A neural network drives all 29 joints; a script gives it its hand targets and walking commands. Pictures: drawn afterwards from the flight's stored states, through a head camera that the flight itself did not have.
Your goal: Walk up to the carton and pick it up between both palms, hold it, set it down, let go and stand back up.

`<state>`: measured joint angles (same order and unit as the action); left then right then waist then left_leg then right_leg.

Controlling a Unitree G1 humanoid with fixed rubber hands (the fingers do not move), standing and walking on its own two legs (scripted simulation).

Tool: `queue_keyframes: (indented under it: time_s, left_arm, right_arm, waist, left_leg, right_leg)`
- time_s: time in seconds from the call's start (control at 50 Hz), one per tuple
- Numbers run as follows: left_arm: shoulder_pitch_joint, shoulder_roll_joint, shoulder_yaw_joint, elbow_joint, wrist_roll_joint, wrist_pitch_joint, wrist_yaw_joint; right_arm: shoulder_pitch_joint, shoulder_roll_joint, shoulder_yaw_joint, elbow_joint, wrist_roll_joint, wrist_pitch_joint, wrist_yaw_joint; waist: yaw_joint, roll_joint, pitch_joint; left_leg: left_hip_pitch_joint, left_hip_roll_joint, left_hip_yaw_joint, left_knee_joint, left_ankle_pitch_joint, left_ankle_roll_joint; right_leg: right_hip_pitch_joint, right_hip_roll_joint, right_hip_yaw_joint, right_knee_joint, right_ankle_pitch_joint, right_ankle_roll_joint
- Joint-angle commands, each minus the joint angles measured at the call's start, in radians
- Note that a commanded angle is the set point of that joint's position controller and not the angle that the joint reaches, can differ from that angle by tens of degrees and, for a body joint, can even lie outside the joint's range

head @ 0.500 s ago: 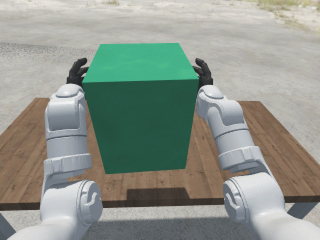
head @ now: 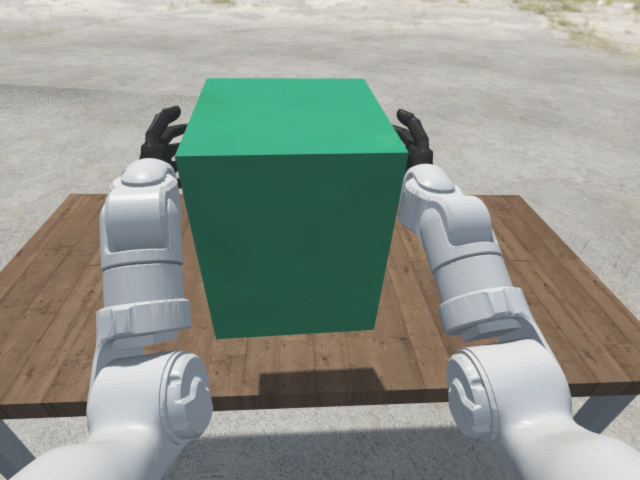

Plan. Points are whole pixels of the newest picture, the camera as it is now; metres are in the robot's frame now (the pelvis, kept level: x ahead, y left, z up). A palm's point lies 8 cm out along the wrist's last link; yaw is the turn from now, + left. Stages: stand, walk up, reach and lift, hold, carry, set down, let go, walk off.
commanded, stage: hold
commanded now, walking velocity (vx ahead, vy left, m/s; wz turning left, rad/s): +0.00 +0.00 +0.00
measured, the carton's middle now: (291, 206) +0.38 +0.01 +0.22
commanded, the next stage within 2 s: none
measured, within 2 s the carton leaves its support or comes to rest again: neither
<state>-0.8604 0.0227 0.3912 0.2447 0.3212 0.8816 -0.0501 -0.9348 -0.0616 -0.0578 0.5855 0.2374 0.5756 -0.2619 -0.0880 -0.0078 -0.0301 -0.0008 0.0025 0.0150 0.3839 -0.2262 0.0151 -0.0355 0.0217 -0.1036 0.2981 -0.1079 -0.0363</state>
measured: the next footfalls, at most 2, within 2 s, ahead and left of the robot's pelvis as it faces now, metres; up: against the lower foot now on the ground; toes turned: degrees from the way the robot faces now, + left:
none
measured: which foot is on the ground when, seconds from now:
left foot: down 0.00-1.00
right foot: down 0.00-1.00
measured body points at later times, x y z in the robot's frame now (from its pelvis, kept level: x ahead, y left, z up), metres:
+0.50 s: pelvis +0.01 +0.00 +0.00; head -0.07 -0.01 +0.44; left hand +0.39 +0.15 +0.28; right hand +0.39 -0.14 +0.28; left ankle +0.00 +0.11 -0.75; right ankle +0.05 -0.09 -0.75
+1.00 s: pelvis +0.00 +0.00 +0.00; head -0.08 +0.01 +0.44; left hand +0.38 +0.16 +0.28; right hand +0.38 -0.13 +0.28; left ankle +0.00 +0.11 -0.75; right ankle +0.05 -0.09 -0.75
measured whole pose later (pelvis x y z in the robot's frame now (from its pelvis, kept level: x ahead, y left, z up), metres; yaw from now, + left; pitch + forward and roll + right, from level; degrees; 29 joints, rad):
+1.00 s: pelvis +0.00 +0.00 +0.00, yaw +1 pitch -8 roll -1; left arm -0.84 0.04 0.37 0.25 0.29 0.89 -0.03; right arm -0.98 -0.06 -0.08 0.63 0.26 0.59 -0.26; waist -0.09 0.00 -0.07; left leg -0.02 0.00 0.00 0.39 -0.23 0.01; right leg -0.05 0.02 -0.11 0.31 -0.12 -0.03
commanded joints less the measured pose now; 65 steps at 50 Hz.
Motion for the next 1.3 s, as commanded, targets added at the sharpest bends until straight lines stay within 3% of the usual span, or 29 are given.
queue_keyframes:
  time_s: [0.0,0.16,0.18,0.24,0.36,0.5,0.64,0.88,1.12,1.14,1.2,1.28]
  left_arm:
    - [-0.768,-0.497,-0.418,-0.102,-0.17,-0.057,-0.152]
    - [-0.767,-0.489,-0.44,-0.137,-0.173,-0.05,-0.176]
    - [-0.848,-0.543,-0.516,-0.17,-0.229,-0.064,-0.164]
    - [-0.848,-0.544,-0.483,-0.07,-0.215,-0.084,-0.141]
    - [-0.78,-0.513,-0.451,-0.104,-0.216,-0.079,-0.129]
    - [-0.748,-0.46,-0.386,-0.097,-0.192,-0.066,-0.143]
    - [-0.764,-0.496,-0.444,-0.149,-0.216,-0.058,-0.138]
    - [-0.833,-0.553,-0.502,-0.135,-0.23,-0.068,-0.123]
    - [-0.836,-0.529,-0.417,-0.044,-0.215,-0.089,-0.1]
    - [-0.752,-0.444,-0.303,0.061,-0.16,-0.084,-0.118]
    - [-0.778,-0.447,-0.318,0.009,-0.17,-0.084,-0.136]
    - [-0.864,-0.521,-0.425,-0.092,-0.212,-0.083,-0.133]
  right_arm:
    - [-0.826,0.648,0.329,-0.301,0.152,-0.05,0.109]
    - [-0.807,0.646,0.321,-0.333,0.155,-0.038,0.08]
    - [-0.89,0.633,0.293,-0.326,0.155,-0.055,0.1]
    - [-0.876,0.631,0.254,-0.233,0.114,-0.058,0.13]
    - [-0.842,0.634,0.311,-0.237,0.159,-0.051,0.119]
    - [-0.83,0.654,0.349,-0.281,0.188,-0.033,0.097]
    - [-0.835,0.649,0.36,-0.345,0.211,-0.028,0.086]
    - [-0.82,0.613,0.266,-0.203,0.155,-0.024,0.127]
    - [-0.889,0.641,0.277,-0.159,0.152,-0.053,0.156]
    - [-0.852,0.67,0.306,-0.213,0.141,-0.036,0.133]
    - [-0.89,0.693,0.341,-0.266,0.173,-0.029,0.105]
    - [-0.909,0.679,0.338,-0.322,0.201,-0.044,0.101]
  waist:
    - [-0.002,0.029,-0.373]
    - [-0.036,0.047,-0.364]
    - [-0.045,0.13,-0.432]
    - [-0.031,0.108,-0.364]
    - [-0.01,0.048,-0.424]
    - [0.016,-0.021,-0.413]
    - [-0.006,0.033,-0.423]
    - [-0.042,0.121,-0.358]
    - [0.014,0.024,-0.393]
    - [0.05,-0.111,-0.31]
    - [0.049,-0.077,-0.376]
    - [0.017,0.048,-0.449]
  left_leg:
    - [-0.196,-0.045,-0.008,-0.101,0.157,-0.029]
    - [-0.185,-0.054,-0.016,-0.094,0.149,-0.04]
    - [-0.179,-0.04,-0.024,-0.092,0.153,-0.067]
    - [-0.223,-0.032,-0.023,-0.113,0.084,-0.048]
    - [-0.161,-0.04,-0.029,-0.073,0.237,-0.047]
    - [-0.15,-0.054,-0.024,-0.067,0.253,-0.024]
    - [-0.131,-0.056,-0.025,-0.051,0.273,-0.042]
    - [-0.191,-0.025,-0.035,-0.105,0.155,-0.072]
    - [-0.201,-0.023,-0.034,-0.108,0.167,-0.036]
    - [-0.234,-0.04,-0.008,-0.11,0.104,0.008]
    - [-0.23,-0.043,-0.021,-0.117,0.09,0.013]
    - [-0.189,-0.051,-0.022,-0.076,0.191,-0.035]
  right_leg:
    - [0.354,0.023,0.061,0.026,0.181,0.076]
    - [0.362,0.006,0.058,0.027,0.234,0.092]
    - [0.278,0.021,0.049,0.033,0.145,0.072]
    - [0.244,0.019,0.056,0.016,0.033,0.061]
    - [0.316,0.03,0.062,0.033,0.214,0.073]
    - [0.333,0.025,0.064,0.028,0.293,0.095]
    - [0.308,0.027,0.065,0.026,0.309,0.091]
    - [0.25,0.031,0.063,0.023,0.102,0.055]
    - [0.274,0.042,0.063,0.02,0.102,0.056]
    - [0.354,0.029,0.064,-0.008,0.121,0.079]
    - [0.356,0.021,0.07,0.015,0.187,0.082]
    - [0.335,0.029,0.07,0.033,0.202,0.071]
